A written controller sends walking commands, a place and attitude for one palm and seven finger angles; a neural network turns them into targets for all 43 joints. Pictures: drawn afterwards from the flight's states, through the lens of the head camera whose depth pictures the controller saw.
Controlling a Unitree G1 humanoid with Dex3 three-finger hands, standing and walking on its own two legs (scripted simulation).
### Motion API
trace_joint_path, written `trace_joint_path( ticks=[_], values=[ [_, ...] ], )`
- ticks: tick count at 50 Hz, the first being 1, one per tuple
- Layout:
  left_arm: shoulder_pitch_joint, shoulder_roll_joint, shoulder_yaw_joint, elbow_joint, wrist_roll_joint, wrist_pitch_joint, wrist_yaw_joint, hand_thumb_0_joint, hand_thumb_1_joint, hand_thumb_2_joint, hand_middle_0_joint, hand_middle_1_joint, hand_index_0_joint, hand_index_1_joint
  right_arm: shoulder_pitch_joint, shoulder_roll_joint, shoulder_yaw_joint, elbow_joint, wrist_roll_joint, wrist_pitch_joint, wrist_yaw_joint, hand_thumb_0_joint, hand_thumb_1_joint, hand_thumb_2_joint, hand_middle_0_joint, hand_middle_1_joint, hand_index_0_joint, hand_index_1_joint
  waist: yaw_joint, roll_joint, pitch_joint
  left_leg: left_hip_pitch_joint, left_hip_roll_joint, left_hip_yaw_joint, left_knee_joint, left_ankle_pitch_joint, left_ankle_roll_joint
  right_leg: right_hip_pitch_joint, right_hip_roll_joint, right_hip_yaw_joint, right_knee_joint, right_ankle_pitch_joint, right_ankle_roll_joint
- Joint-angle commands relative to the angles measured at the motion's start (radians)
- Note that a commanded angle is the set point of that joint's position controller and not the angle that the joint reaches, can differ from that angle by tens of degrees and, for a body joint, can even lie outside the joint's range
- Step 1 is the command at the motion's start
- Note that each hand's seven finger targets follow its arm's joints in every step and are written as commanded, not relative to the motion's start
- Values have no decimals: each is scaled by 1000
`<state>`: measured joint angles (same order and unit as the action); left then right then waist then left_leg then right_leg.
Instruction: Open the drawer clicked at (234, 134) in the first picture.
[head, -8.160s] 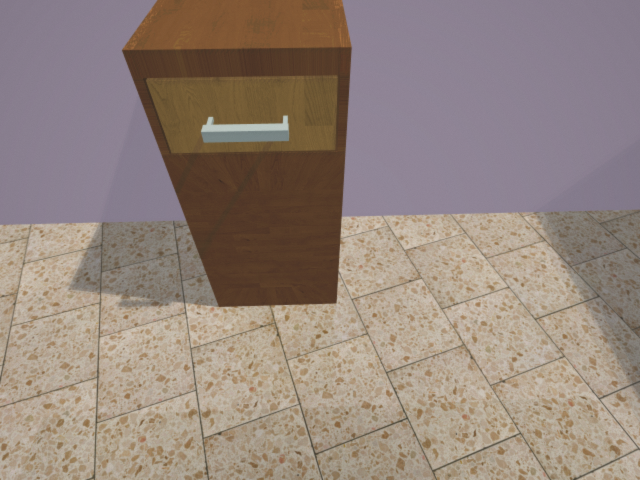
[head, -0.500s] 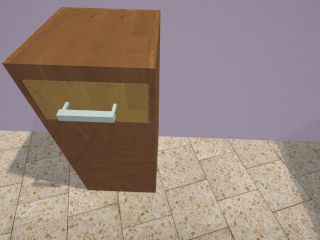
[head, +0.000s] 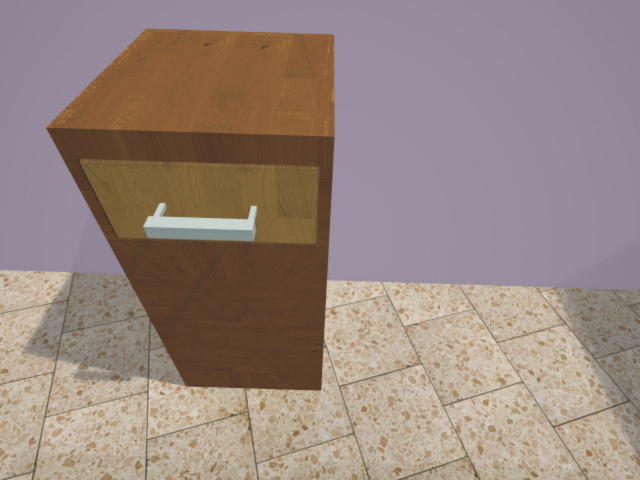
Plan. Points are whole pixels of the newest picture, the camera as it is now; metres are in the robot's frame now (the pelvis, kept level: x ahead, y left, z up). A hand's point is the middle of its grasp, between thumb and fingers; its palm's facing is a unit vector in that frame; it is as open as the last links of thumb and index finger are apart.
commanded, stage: look again from close up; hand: left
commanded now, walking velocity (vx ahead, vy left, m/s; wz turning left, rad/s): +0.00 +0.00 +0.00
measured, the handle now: (204, 219) +0.52 +0.24 +0.02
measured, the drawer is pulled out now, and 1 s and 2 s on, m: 0.00 0.00 0.00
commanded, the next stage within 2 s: raise the hand with hooked fingers in 0.18 s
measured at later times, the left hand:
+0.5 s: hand (127, 468) +0.15 +0.24 -0.04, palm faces -0.03 -0.55 -0.84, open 7.7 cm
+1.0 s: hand (114, 417) +0.19 +0.26 +0.00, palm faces +0.06 -0.12 -0.99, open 10.3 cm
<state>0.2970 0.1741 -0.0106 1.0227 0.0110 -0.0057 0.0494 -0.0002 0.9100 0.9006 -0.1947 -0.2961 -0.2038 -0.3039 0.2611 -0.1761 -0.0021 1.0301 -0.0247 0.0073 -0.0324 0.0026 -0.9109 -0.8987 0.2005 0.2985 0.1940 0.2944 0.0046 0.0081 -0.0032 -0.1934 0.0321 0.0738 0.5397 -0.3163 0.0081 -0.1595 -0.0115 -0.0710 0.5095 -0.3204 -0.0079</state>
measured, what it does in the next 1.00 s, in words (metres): stands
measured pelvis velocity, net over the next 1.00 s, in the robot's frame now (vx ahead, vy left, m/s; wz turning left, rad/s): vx -0.02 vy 0.01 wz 0.06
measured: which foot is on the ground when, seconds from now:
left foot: down 0.00-1.00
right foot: down 0.00-1.00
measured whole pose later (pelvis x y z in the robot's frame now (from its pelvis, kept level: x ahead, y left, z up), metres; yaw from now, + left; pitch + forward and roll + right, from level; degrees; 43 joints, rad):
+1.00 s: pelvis -0.02 +0.01 -0.03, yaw +3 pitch +5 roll +0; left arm 0.26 0.37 -0.09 -0.02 1.00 0.03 0.31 0.00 0.25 0.62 -0.26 -0.71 -0.27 -0.72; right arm 0.07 -0.19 0.05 0.53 -0.05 0.13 0.01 0.01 -0.90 -0.90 0.20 0.30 0.20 0.30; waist 0.10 0.05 -0.08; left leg -0.48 -0.03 0.03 0.77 -0.37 0.04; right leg -0.47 0.05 -0.01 0.78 -0.39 -0.05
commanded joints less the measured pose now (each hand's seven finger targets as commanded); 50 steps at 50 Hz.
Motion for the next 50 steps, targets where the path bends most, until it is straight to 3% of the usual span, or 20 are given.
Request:
trace_joint_path(
  ticks=[1, 12, 13, 14, 15, 16, 17, 18, 19, 20, 23, 25, 27, 31, 34, 37, 39, 41, 43, 50],
  values=[
    [49, 104, 20, -41, 0, -6, -3, 0, 900, 900, -200, -300, -200, -300, 44, -109, -18, -38, 4, -17, 6, 0, -900, -900, 200, 300, 200, 300, -3, -6, 100, -51, 75, -96, -136, 175, 31, -59, -84, 102, -117, 144, -19],
    [66, 80, 17, -20, 7, 3, -6, 0, 900, 900, -200, -300, -200, -300, 46, -127, -18, -13, 7, -24, 9, 0, -900, -900, 200, 300, 200, 300, 3, 26, 83, -70, 102, -146, -259, 39, 43, -26, -79, 68, -103, 131, 4],
    [70, 73, 18, -14, 7, 2, -6, 0, 900, 900, -200, -300, -200, -300, 52, -124, -19, -8, 8, -26, 8, 0, -900, -900, 200, 300, 200, 300, 1, 27, 73, -62, 105, -147, -263, 55, 44, -23, -81, 66, -102, 142, 5],
    [92, 98, 5, 18, 18, -11, 29, 0, 900, 900, -200, -300, -200, -300, -14, -135, -8, -71, 23, -37, 12, 0, -900, -900, 200, 300, 200, 300, 19, 9, 135, -98, 109, -85, -66, 302, 16, -93, -119, 107, -110, 265, -5],
    [-693, 452, 59, -1501, 197, -166, 54, 0, 877, 890, -202, -315, -202, -315, 16, -257, -13, -400, 75, -178, -20, 0, -900, -900, 200, 300, 200, 300, -83, 282, -410, 243, 11, -142, -157, 431, 6, -40, 21, 70, 32, 286, -40],
    [-184, 382, 66, -1247, 226, -91, 126, 0, 853, 880, -203, -330, -203, -330, -67, -197, -2, -349, 59, -283, -58, 0, -900, -900, 200, 300, 200, 300, 27, 338, -389, 302, 91, -194, -172, 487, -51, -193, 4, 15, 152, 40, -44],
    [89, 163, -56, -1148, 208, 56, 169, 0, 830, 870, -205, -345, -205, -345, -81, -152, -18, -334, 74, -317, -54, 0, -900, -900, 200, 300, 200, 300, 4, 275, -243, 128, 87, -213, -243, 276, -92, -305, 11, -1, 221, -99, -18],
    [119, 12, -178, -1090, 246, 84, 168, 0, 807, 860, -207, -360, -207, -360, -50, -132, -11, -312, 78, -338, -56, 0, -900, -900, 200, 300, 200, 300, -26, 189, -103, 47, 58, -171, -215, 186, -50, -335, 20, 19, 200, -59, -15],
    [-11, 106, -146, -1186, 322, 64, 200, 0, 783, 850, -208, -375, -208, -375, -77, -176, -24, -362, 59, -346, -50, 0, -900, -900, 200, 300, 200, 300, -43, 148, 1, -43, 43, -182, -172, 79, -32, -365, 23, 20, 159, -58, -22],
    [18, 189, -86, -1153, 436, 57, 239, 0, 760, 840, -210, -390, -210, -390, -85, -203, -35, -381, 33, -334, -46, 0, -900, -900, 200, 300, 200, 300, -38, 103, -44, -98, 36, -189, -131, -34, -22, -365, 28, 22, 124, -56, -31],
    [159, 193, -77, -1026, 732, 48, 321, 0, 690, 810, -215, -435, -215, -435, -146, -206, -47, -523, -12, -249, -7, 0, -900, -900, 200, 300, 200, 300, 29, -68, -91, -237, -23, -164, -21, -167, 0, -390, 52, 107, 85, -213, -53],
    [264, 112, -132, -911, 880, 25, 361, 0, 643, 790, -218, -465, -218, -465, -180, -194, -56, -573, -20, -170, 20, 0, -900, -900, 200, 300, 200, 300, 51, -274, 19, -365, -53, -112, 36, -209, 0, -477, 60, 145, 74, -354, -64],
    [296, 124, -99, -920, 983, 1, 383, 0, 597, 770, -222, -495, -222, -495, -219, -195, -62, -617, -15, -92, 54, 0, -900, -900, 200, 300, 200, 300, 104, -270, -45, -358, -68, -95, 75, -96, 3, -425, 57, 188, 93, -270, -83],
    [113, 235, -21, -1105, 1095, -4, 425, 0, 503, 730, -228, -555, -228, -555, -281, -176, -55, -690, -14, 15, 75, 0, -900, -900, 200, 300, 200, 300, 121, -107, -139, -315, -65, -103, 108, -69, 12, -434, 48, 197, 150, -222, -87],
    [-90, 319, 26, -1228, 1138, -11, 464, 0, 433, 700, -233, -600, -233, -600, -284, -161, -53, -705, -33, 54, 68, 0, -900, -900, 200, 300, 200, 300, 88, -20, -210, -223, -58, -141, 169, -52, 22, -507, 48, 237, 159, -228, -81],
    [-274, 354, 24, -1338, 1108, -34, 468, 0, 363, 670, -238, -645, -238, -645, -285, -155, -50, -698, -48, 67, 50, 0, -900, -900, 200, 300, 200, 300, 38, 53, -254, -148, -61, -159, 222, -49, 30, -552, 47, 254, 151, -221, -75],
    [-254, 333, 4, -1302, 1073, -37, 451, 0, 317, 650, -242, -675, -242, -675, -289, -153, -42, -686, -44, 62, 40, 0, -900, -900, 200, 300, 200, 300, 27, 97, -239, -129, -71, -140, 221, -36, 33, -539, 51, 234, 138, -186, -76],
    [-248, 323, -14, -1283, 1045, -25, 420, 0, 270, 630, -245, -705, -245, -705, -294, -153, -34, -674, -40, 63, 36, 0, -900, -900, 200, 300, 200, 300, 28, 105, -247, -133, -71, -133, 198, 4, 33, -482, 56, 200, 143, -103, -72],
    [-213, 296, -41, -1234, 1016, 6, 370, 0, 223, 610, -248, -735, -248, -735, -295, -150, -27, -657, -32, 70, 31, 0, -900, -900, 200, 300, 200, 300, 25, 42, -213, -158, -67, -125, 164, 34, 35, -412, 58, 177, 126, -27, -64],
    [-85, 378, 40, -1247, 988, 11, 239, 0, 60, 540, -260, -840, -260, -840, -286, -144, -3, -642, -19, 68, 27, 0, -900, -900, 200, 300, 200, 300, 88, -38, -216, -160, -68, -100, 75, 188, 29, -188, 45, 188, 83, 200, -52]
  ],
)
